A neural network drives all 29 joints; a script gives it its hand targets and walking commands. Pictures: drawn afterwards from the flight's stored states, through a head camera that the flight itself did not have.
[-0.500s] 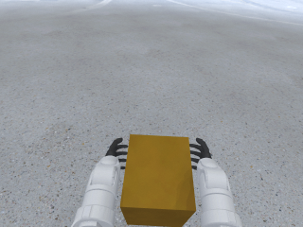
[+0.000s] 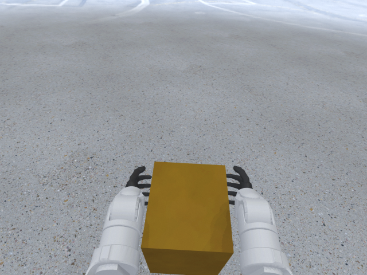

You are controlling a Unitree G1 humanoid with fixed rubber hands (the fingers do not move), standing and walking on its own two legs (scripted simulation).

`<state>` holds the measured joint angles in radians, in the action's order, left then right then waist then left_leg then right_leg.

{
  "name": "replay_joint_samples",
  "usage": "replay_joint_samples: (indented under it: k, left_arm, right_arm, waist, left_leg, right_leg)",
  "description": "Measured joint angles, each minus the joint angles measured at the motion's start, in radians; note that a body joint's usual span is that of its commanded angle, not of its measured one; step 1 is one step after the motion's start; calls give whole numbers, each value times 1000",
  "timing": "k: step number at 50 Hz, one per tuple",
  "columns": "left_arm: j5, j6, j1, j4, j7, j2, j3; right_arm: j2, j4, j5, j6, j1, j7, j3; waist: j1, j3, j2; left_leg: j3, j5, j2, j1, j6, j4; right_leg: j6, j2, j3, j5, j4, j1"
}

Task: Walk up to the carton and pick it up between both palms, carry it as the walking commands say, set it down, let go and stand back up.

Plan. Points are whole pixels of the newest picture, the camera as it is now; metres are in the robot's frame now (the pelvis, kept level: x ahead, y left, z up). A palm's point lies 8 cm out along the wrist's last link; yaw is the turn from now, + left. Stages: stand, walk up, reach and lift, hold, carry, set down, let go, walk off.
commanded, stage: reach and lift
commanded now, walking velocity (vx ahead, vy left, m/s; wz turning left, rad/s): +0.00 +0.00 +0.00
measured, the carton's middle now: (186, 220) +0.30 +0.00 -0.02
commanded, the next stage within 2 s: hold in 0.86 s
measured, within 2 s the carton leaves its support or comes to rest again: neither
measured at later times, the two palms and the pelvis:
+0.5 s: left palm (133, 197) +0.30 +0.13 +0.06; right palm (246, 196) +0.31 -0.13 +0.07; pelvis +0.01 -0.01 +0.00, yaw +0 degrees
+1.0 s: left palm (131, 202) +0.29 +0.13 +0.06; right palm (248, 202) +0.30 -0.13 +0.07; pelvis +0.00 +0.00 +0.00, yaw +0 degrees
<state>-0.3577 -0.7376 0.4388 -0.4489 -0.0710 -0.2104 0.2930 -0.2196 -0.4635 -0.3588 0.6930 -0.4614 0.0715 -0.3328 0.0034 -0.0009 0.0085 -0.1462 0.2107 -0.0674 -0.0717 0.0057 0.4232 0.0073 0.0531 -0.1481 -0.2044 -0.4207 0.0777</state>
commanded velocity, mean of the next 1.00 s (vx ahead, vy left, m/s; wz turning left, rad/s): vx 0.00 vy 0.00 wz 0.00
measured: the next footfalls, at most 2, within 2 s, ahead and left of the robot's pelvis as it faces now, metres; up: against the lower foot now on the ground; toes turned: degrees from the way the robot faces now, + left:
none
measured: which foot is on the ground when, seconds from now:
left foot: down 0.00-1.00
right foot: down 0.00-1.00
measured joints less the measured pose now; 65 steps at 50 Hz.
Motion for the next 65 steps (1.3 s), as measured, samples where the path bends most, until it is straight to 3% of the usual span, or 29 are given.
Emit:
replay_joint_samples:
  k: [33, 65]
  left_arm:
    - [42, -24, -77, 57, 20, 29, -64]
    - [36, -41, -64, 53, 16, 25, -61]
  right_arm:
    - [24, 50, 40, 30, 61, -16, 83]
    - [20, 55, 26, 38, 49, -26, 69]
  waist:
    - [-11, 15, -7]
    - [-15, 61, -7]
  left_leg:
    - [3, -7, 11, 21, -5, -27]
    - [33, 1, 9, -60, -2, 26]
  right_leg:
    - [-8, 0, 18, 7, 26, -22]
    - [-3, -17, 37, -2, -33, 66]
